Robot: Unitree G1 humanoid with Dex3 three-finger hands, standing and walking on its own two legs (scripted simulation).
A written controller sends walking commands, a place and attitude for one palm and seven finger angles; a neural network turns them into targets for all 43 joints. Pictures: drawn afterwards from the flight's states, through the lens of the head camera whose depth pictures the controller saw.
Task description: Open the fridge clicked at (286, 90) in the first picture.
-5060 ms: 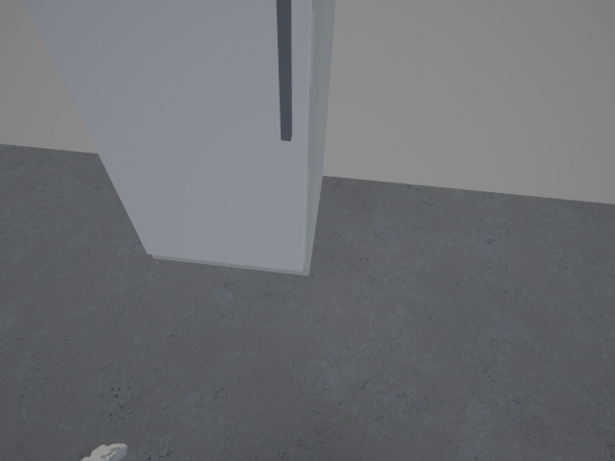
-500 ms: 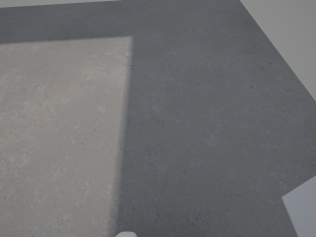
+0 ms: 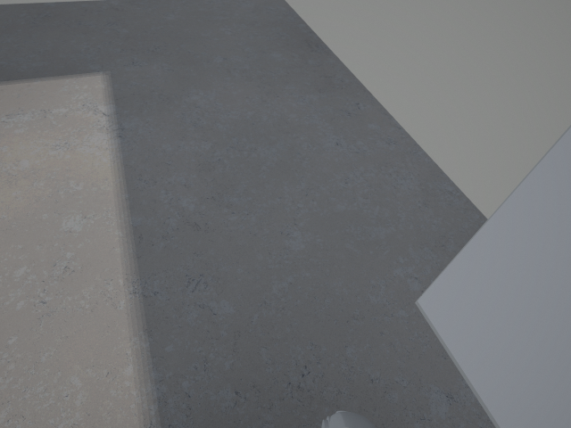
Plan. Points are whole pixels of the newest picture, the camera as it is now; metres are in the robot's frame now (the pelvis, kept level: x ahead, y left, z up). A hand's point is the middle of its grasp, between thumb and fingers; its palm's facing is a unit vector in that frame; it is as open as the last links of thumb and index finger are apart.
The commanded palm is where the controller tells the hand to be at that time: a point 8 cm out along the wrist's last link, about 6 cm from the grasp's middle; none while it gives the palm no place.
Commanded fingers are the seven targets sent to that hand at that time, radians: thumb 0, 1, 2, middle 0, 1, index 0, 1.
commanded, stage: turn to face it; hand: right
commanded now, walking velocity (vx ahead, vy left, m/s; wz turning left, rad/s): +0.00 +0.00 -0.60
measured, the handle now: out of the picture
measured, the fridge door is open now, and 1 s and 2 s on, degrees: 0 0 0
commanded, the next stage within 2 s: take the last steps up to it in 1.70 s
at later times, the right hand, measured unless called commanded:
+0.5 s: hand out of the picture +0.00 -0.29 -0.17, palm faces +0.34 +0.90 -0.26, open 7.4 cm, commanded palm none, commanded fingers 0.00 -0.90 -0.90 0.20 0.30 0.20 0.30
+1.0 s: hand out of the picture -0.05 -0.23 -0.15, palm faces +0.58 +0.77 -0.27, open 7.4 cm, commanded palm none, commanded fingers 0.00 -0.90 -0.90 0.20 0.30 0.20 0.30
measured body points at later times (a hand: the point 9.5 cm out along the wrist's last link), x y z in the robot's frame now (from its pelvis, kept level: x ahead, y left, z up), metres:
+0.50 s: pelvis -0.01 -0.06 +0.00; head +0.03 -0.09 +0.44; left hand +0.18 +0.15 -0.13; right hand -0.02 -0.34 -0.15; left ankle +0.05 +0.10 -0.67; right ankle -0.03 -0.15 -0.74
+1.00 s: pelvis +0.00 -0.02 -0.01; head +0.03 -0.02 +0.44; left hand +0.20 +0.17 -0.16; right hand -0.08 -0.27 -0.13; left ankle +0.06 +0.08 -0.74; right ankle -0.09 -0.14 -0.69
